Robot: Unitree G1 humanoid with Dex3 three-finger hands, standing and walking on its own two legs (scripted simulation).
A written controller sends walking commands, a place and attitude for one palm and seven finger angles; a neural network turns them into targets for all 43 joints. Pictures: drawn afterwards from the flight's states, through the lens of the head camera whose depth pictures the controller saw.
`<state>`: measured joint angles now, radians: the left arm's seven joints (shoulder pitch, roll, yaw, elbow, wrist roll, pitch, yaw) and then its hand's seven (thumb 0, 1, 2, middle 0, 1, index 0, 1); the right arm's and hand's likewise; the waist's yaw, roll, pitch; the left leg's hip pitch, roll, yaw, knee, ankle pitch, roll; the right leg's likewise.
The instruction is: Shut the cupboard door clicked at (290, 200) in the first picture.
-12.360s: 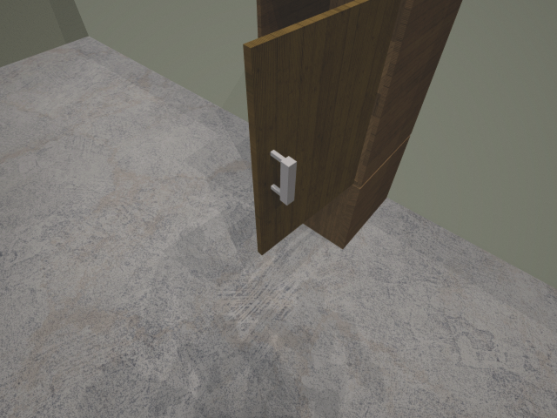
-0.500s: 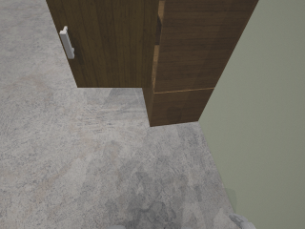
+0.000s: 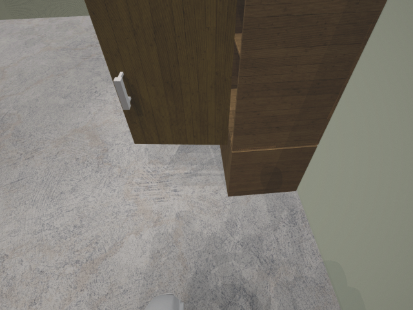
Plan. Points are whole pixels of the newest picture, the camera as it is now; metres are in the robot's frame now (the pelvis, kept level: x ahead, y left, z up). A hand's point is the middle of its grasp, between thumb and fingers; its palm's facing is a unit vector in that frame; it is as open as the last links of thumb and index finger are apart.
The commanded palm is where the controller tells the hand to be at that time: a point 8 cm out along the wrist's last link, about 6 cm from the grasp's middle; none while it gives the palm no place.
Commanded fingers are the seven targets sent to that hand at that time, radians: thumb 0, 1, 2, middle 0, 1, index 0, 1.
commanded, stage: take the last steps up to it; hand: left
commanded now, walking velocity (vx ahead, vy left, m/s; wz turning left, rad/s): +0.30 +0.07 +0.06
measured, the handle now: (124, 90) +0.79 +0.34 -0.05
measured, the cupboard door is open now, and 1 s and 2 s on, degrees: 83 83 83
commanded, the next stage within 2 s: come to a stop and stand still in 0.56 s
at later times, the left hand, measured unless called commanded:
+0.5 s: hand (113, 273) +0.23 +0.25 -0.17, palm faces +0.03 -0.98 -0.20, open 7.4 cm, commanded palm none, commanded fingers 0.00 0.90 0.90 -0.20 -0.30 -0.20 -0.30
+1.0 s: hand (123, 252) +0.29 +0.25 -0.20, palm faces +0.06 -0.98 -0.21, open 7.3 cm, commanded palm none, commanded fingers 0.00 0.90 0.90 -0.20 -0.30 -0.20 -0.30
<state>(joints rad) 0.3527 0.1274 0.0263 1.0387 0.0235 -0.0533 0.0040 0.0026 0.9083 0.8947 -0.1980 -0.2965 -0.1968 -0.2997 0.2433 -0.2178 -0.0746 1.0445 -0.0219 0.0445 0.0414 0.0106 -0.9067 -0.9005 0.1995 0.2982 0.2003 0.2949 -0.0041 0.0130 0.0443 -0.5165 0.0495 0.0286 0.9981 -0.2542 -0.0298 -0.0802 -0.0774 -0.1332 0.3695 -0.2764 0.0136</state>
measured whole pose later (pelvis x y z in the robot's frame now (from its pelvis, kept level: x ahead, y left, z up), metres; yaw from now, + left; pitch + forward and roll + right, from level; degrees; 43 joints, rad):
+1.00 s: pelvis +0.26 +0.06 -0.02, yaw +0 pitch -1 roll +0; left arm 0.23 0.19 0.04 1.05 0.00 0.03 0.04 0.00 0.92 0.89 -0.20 -0.30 -0.20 -0.30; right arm 0.16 -0.17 -0.04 1.04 -0.01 0.03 -0.02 0.01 -0.92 -0.90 0.20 0.30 0.20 0.29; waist 0.02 -0.04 0.08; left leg -0.32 0.03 0.07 0.57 -0.24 0.02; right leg -0.25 -0.04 -0.10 0.66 -0.43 0.00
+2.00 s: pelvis +0.25 +0.02 -0.01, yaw -1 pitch +0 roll +0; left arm 0.29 0.20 -0.01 1.08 0.01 -0.02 0.02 0.00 0.91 0.89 -0.20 -0.30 -0.20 -0.30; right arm 0.27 -0.18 0.01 1.12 -0.01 -0.01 -0.01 0.01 -0.91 -0.90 0.20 0.30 0.20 0.30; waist -0.01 -0.02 0.02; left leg -0.25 0.03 0.06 0.46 -0.20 0.00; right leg -0.14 0.02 -0.04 0.45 -0.30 -0.03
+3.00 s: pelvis +0.28 +0.03 +0.00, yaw -2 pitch +0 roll +1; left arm 0.23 0.24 0.00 1.11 0.01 -0.01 0.02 0.00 0.91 0.89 -0.20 -0.30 -0.20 -0.30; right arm 0.19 -0.21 0.02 1.14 0.00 -0.02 -0.02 0.01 -0.90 -0.90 0.20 0.30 0.20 0.30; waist 0.00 -0.03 0.02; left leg -0.18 0.00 0.07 0.39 -0.20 0.01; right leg -0.07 -0.01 -0.03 0.37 -0.30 -0.01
